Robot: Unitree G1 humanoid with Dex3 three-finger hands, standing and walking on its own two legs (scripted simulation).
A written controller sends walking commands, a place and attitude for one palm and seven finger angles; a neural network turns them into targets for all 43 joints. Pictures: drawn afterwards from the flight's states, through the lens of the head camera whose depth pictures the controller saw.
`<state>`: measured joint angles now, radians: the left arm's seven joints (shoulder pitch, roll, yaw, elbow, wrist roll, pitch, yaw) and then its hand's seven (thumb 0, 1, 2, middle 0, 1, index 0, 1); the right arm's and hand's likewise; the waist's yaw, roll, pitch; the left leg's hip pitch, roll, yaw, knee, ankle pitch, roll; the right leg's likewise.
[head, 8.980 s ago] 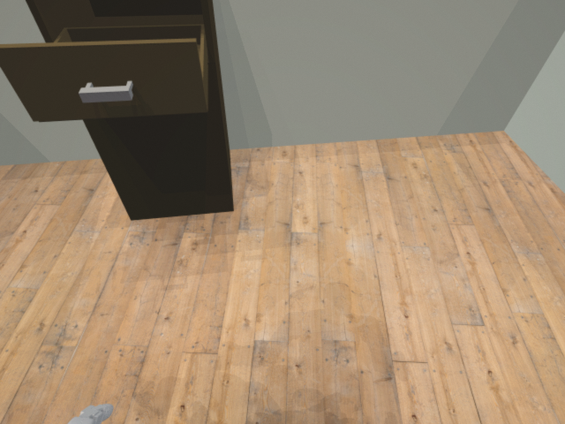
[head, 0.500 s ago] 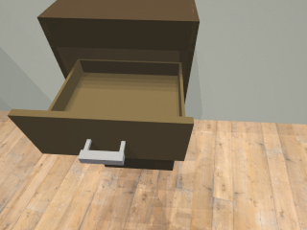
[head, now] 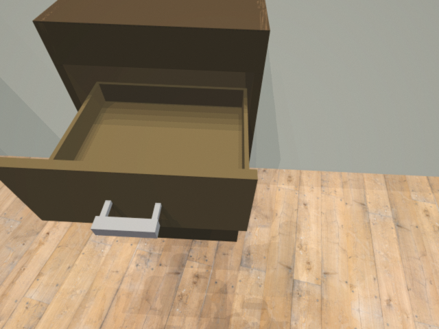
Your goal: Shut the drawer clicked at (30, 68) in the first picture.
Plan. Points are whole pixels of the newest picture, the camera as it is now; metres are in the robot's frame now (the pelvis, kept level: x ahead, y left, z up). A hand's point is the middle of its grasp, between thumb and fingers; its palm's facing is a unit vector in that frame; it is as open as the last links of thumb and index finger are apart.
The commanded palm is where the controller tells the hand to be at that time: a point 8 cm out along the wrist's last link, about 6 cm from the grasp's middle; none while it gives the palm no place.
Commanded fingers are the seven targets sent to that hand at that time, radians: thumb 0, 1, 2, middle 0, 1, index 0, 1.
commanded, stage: come to a stop and stand still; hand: left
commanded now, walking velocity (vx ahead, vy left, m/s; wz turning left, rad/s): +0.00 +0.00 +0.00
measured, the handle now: (129, 216) +0.29 +0.18 +0.05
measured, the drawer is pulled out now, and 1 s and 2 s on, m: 0.30 0.30 0.30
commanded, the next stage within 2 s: look again from close up in 0.64 s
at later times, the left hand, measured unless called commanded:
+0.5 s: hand out of the picture -0.01 +0.14 -0.17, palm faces +0.02 -0.98 -0.19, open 7.3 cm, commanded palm none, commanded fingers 0.00 0.90 0.90 -0.20 -0.30 -0.20 -0.30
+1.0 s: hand out of the picture -0.02 +0.12 -0.17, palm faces +0.04 -0.98 -0.19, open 7.3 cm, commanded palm none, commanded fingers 0.00 0.90 0.90 -0.20 -0.30 -0.20 -0.30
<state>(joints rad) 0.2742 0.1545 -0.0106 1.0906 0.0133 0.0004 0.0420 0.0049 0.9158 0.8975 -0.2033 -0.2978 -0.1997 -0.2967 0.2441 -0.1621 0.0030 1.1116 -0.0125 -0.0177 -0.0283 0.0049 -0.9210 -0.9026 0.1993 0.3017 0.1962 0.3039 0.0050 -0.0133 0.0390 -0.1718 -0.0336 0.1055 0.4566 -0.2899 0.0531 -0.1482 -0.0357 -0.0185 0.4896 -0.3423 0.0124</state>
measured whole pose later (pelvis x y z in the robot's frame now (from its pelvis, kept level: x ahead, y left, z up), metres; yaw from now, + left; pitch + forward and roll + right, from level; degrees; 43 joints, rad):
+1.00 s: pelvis +0.00 -0.05 +0.00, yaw +0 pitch +0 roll +1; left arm 0.32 0.13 -0.01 1.11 0.01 -0.03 0.04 0.01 0.91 0.90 -0.20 -0.30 -0.20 -0.30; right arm 0.28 -0.13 0.01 1.16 -0.01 -0.02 -0.03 0.01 -0.92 -0.90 0.20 0.30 0.20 0.30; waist 0.01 -0.01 0.02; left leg -0.14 0.03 0.08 0.39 -0.25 -0.02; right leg -0.12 0.03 -0.04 0.42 -0.31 -0.06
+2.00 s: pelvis -0.07 -0.03 -0.05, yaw +4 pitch +5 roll -1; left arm 0.43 0.17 -0.01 -0.14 -0.20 -0.41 -0.20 0.02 0.91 0.90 -0.67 -0.81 -0.66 -0.80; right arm 0.18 -0.22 0.05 0.51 0.03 -0.25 -0.04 0.01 -0.91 -0.90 0.20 0.30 0.20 0.30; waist 0.03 0.05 -0.08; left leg -0.65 0.02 -0.01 0.96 -0.40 0.01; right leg -0.56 -0.01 -0.13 0.93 -0.46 -0.05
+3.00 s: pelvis -0.04 -0.04 -0.01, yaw +4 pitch -2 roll +0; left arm 0.50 0.28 0.23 -0.53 -0.32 0.08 -0.25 0.02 0.90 0.90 -1.40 -1.60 -1.40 -1.59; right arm 0.23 -0.25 0.09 0.59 0.08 -0.32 -0.07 0.01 -0.90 -0.90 0.20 0.30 0.20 0.30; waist 0.06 0.07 -0.09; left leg -0.28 0.02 0.01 0.64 -0.32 0.00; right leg -0.21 0.01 -0.10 0.62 -0.38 -0.04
